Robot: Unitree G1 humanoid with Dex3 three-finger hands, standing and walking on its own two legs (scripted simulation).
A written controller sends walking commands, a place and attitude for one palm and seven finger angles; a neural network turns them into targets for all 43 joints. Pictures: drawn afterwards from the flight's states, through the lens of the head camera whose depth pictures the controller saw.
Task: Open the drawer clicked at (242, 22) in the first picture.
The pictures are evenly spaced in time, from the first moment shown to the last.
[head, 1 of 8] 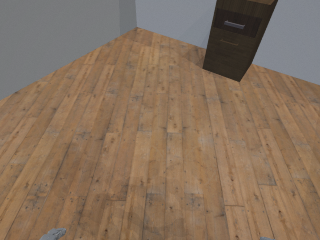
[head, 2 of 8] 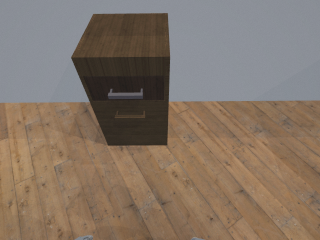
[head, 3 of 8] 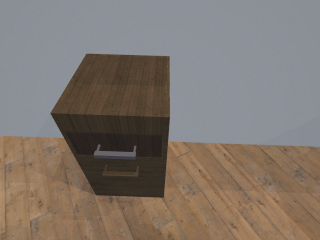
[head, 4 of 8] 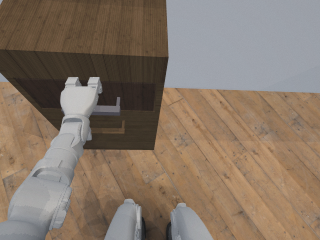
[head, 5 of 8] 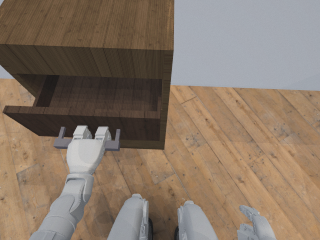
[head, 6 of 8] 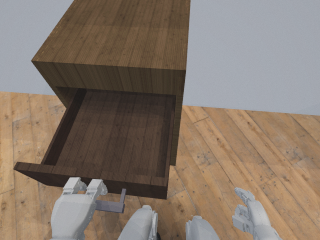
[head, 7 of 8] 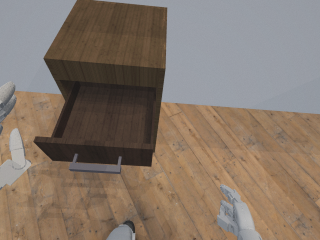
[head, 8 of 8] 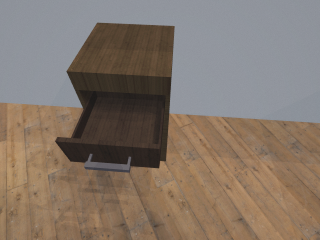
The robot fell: no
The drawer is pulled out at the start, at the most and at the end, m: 0.00 0.28 0.28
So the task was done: yes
